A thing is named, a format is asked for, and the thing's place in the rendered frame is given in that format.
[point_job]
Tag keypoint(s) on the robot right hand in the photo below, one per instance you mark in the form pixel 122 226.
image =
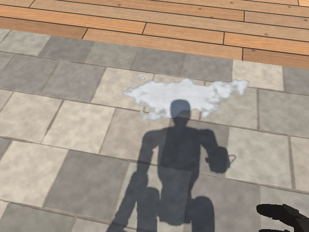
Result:
pixel 285 214

